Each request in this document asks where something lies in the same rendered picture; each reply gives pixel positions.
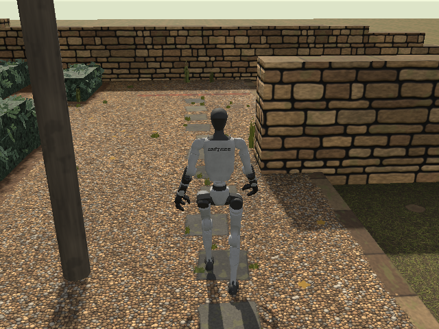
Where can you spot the right robot upper arm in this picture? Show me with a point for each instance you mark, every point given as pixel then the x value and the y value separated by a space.
pixel 244 155

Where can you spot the robot left hand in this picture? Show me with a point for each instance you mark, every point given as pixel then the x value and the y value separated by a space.
pixel 178 201

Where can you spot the right robot forearm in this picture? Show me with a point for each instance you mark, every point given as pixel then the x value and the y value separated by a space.
pixel 252 178

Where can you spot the robot torso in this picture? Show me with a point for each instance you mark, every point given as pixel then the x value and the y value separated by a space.
pixel 219 157

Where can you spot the robot right hand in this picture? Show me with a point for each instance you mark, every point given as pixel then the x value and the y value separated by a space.
pixel 247 186

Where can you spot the left robot forearm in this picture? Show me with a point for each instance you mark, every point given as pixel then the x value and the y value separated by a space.
pixel 184 183

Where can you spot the left robot upper arm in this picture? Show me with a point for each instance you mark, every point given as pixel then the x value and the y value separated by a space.
pixel 194 155

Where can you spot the robot left thigh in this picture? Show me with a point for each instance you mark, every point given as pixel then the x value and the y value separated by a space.
pixel 204 205

